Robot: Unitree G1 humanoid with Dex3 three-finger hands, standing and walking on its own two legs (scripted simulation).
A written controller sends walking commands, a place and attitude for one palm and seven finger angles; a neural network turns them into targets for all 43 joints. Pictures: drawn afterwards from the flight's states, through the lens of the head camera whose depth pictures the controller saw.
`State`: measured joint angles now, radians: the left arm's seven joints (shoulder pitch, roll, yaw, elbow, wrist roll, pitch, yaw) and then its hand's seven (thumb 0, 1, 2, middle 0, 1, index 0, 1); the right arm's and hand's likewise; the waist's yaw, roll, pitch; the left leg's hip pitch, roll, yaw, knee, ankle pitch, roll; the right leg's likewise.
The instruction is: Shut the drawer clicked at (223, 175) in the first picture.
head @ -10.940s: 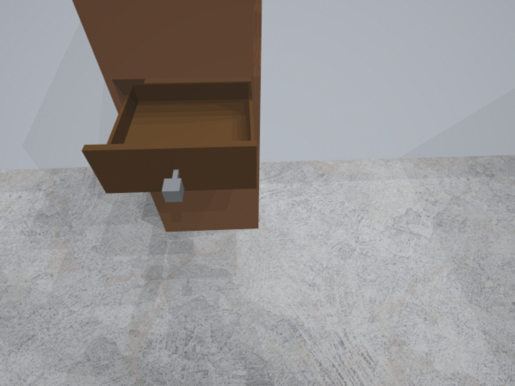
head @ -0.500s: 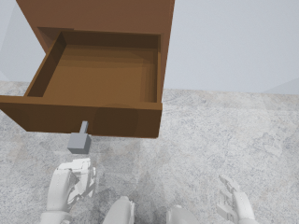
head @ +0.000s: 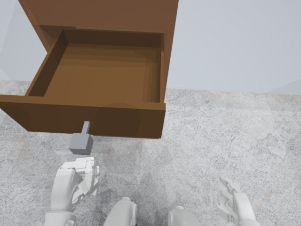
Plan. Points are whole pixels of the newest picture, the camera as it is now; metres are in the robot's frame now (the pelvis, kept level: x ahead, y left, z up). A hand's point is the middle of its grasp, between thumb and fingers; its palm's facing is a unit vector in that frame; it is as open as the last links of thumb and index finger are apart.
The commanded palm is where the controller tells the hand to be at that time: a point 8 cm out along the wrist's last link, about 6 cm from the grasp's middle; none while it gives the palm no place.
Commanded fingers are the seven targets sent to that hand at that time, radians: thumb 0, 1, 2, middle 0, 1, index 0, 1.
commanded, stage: push the drawer shut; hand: left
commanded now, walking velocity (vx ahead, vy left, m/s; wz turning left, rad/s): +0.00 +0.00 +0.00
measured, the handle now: (83, 136) +0.32 +0.19 +0.05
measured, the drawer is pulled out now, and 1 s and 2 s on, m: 0.29 0.21 0.08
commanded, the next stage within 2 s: none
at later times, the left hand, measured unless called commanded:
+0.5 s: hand (102, 162) +0.26 +0.13 +0.04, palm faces -0.03 -1.00 -0.05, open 3.4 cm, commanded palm +0.26 +0.19 +0.05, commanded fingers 0.00 0.90 0.90 -1.40 -1.60 -1.40 -1.60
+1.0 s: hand (107, 140) +0.32 +0.13 +0.04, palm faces -0.03 -1.00 -0.05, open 3.5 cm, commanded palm +0.32 +0.20 +0.05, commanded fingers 0.00 0.90 0.90 -1.40 -1.60 -1.40 -1.60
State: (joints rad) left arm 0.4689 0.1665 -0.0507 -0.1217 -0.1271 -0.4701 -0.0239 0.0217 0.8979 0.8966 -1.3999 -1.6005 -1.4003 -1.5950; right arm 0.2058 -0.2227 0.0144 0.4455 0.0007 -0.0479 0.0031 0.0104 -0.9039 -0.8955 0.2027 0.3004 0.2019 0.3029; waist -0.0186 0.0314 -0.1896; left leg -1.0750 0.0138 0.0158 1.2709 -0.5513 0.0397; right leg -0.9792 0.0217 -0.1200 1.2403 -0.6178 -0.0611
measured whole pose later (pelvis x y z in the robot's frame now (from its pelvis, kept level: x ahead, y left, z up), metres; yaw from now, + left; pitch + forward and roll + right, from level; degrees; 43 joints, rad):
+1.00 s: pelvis -0.01 -0.01 +0.01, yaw +0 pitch +19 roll -2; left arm -0.09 0.21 0.05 0.38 -0.15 -0.45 -0.05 0.02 0.90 0.90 -1.40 -1.60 -1.49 -1.59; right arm 0.21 -0.25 0.03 0.57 0.01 -0.02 -0.01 0.01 -0.90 -0.90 0.20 0.30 0.20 0.30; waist -0.05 0.03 -0.16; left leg -1.05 0.02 0.02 1.21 -0.50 0.03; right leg -0.97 0.03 -0.11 1.19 -0.57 -0.07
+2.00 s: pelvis -0.02 +0.00 +0.00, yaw -2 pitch +24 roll -2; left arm -0.69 0.31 0.28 0.99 -0.08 -0.51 -0.06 0.02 0.90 0.90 -1.40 -1.60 -1.50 -1.59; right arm 0.31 -0.26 0.03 0.63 -0.01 0.04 0.01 0.00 -0.91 -0.90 0.20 0.30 0.20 0.30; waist -0.15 0.03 -0.15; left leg -1.15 0.04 0.04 1.22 -0.49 0.04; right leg -1.07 0.04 -0.09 1.20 -0.55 -0.06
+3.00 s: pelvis -0.03 +0.00 -0.02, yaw -3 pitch +29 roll -6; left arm -1.10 0.54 0.40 1.34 0.06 -0.47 -0.05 0.02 0.90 0.90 -1.40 -1.60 -1.57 -1.59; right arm 0.38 -0.27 0.08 0.62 -0.04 0.06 0.02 0.00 -0.90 -0.89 0.20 0.30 0.20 0.30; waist -0.28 0.05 -0.13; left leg -1.34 0.06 -0.01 1.31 -0.48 0.05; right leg -1.24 0.07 -0.14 1.24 -0.52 -0.06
